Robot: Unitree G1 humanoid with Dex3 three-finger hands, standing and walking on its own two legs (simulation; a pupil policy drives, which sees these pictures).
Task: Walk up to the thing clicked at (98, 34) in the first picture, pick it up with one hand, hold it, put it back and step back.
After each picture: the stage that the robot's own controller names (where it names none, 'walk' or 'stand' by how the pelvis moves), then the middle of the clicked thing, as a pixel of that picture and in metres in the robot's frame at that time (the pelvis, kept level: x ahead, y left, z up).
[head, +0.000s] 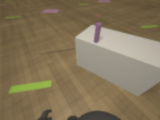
stand; (97, 33) +1.04 -0.04 -0.01
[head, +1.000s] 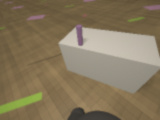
walk; (79, 36) +0.91 +0.22 +0.01
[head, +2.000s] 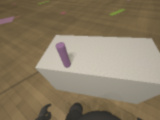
stand; (64, 56) +0.50 +0.26 +0.01
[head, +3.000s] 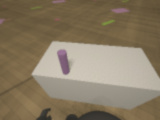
stand; (64, 63) +0.46 +0.24 -0.01
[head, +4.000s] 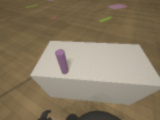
stand; (62, 63) +0.46 +0.25 -0.01
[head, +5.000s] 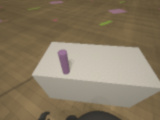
stand; (64, 63) +0.47 +0.24 -0.02
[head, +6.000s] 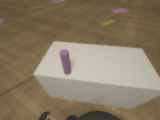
stand; (66, 63) +0.47 +0.22 -0.02
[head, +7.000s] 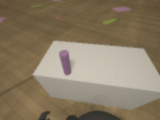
stand; (66, 64) +0.45 +0.22 -0.02
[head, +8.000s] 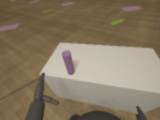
rise first; (69, 64) +0.46 +0.23 -0.01
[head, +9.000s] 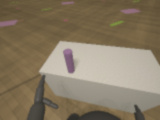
go down; (69, 62) +0.48 +0.23 -0.01
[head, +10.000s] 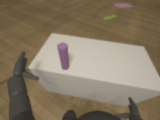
go down; (64, 58) +0.48 +0.21 +0.01
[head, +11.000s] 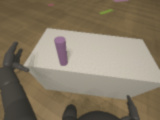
go down; (62, 53) +0.49 +0.21 +0.04
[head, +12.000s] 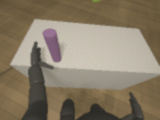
close in; (54, 48) +0.48 +0.23 +0.06
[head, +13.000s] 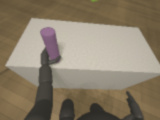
close; (52, 48) +0.47 +0.23 +0.08
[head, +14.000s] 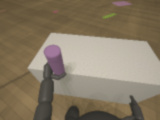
lift; (57, 65) +0.32 +0.21 +0.14
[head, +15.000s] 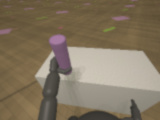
hold; (63, 58) +0.32 +0.17 +0.23
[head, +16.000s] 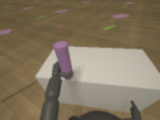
hold; (65, 63) +0.33 +0.17 +0.18
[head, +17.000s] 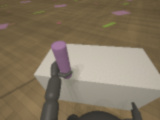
hold; (63, 62) +0.33 +0.18 +0.17
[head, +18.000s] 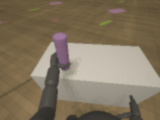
crouch; (63, 54) +0.39 +0.18 +0.18
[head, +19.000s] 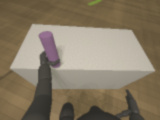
lower; (51, 52) +0.46 +0.22 +0.08
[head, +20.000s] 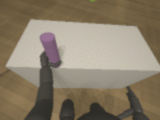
lower; (52, 53) +0.44 +0.21 +0.08
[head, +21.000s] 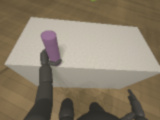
lower; (53, 51) +0.45 +0.21 +0.08
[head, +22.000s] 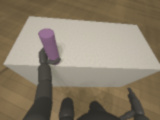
lower; (51, 50) +0.45 +0.22 +0.09
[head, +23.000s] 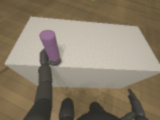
loosen; (52, 51) +0.45 +0.22 +0.09
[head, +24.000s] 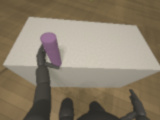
withdraw; (53, 53) +0.43 +0.20 +0.09
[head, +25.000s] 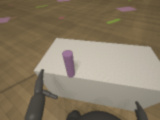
sink last; (69, 65) +0.42 +0.19 +0.03
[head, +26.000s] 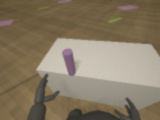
stand; (70, 63) +0.43 +0.20 +0.04
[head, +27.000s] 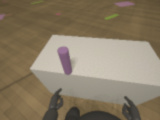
stand; (66, 62) +0.42 +0.21 +0.05
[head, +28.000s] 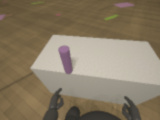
stand; (66, 61) +0.43 +0.20 +0.05
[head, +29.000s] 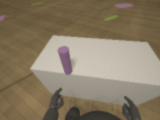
stand; (66, 62) +0.43 +0.21 +0.05
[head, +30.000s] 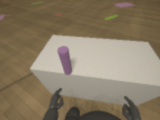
stand; (66, 62) +0.42 +0.21 +0.05
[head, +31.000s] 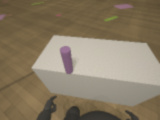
stand; (67, 61) +0.43 +0.20 +0.04
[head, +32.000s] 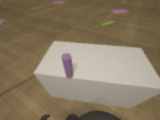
walk; (68, 67) +0.43 +0.20 -0.01
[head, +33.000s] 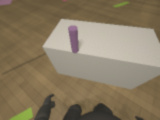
walk; (74, 41) +0.62 +0.17 +0.02
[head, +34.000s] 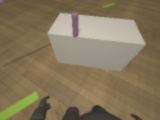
walk; (75, 25) +0.90 +0.21 +0.00
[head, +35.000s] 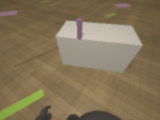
stand; (79, 29) +1.02 +0.21 +0.00
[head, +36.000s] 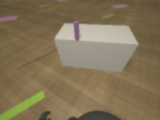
stand; (76, 31) +1.04 +0.23 -0.02
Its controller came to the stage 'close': yes
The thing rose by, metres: 0.22
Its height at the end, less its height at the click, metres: +0.00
